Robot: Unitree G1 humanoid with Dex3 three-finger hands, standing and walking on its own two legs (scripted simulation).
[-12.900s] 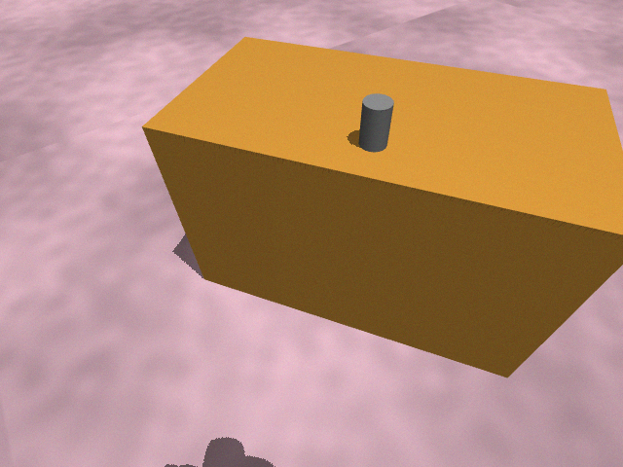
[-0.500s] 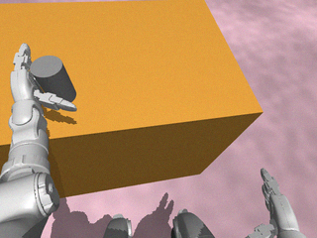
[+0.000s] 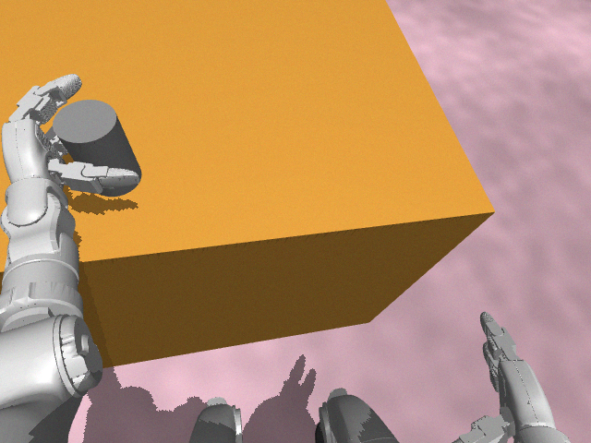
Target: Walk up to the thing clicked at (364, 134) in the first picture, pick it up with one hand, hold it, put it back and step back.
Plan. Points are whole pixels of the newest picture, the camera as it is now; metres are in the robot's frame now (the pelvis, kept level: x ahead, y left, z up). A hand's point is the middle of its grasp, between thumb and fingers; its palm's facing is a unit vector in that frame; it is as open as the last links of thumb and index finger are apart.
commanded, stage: close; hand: left
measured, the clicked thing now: (102, 151) +0.49 +0.22 +0.06
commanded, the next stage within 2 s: settle in 0.28 s
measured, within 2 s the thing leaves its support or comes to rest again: leaves its support in 0.64 s
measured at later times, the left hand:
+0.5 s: hand (92, 155) +0.47 +0.22 +0.07, palm faces +0.21 -0.98 +0.01, open 9.5 cm
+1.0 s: hand (79, 128) +0.48 +0.22 +0.12, palm faces +0.19 -0.98 +0.01, open 9.7 cm
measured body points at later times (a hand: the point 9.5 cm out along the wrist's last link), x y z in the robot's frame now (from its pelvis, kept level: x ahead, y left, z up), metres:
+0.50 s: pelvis +0.00 -0.01 +0.00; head +0.10 +0.03 +0.44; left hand +0.46 +0.28 +0.08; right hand +0.15 -0.27 -0.01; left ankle +0.02 +0.12 -0.66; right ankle +0.01 -0.15 -0.66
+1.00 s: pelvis +0.01 +0.00 +0.02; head +0.08 +0.02 +0.46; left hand +0.46 +0.27 +0.12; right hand +0.16 -0.27 -0.01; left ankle +0.02 +0.12 -0.66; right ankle +0.01 -0.15 -0.66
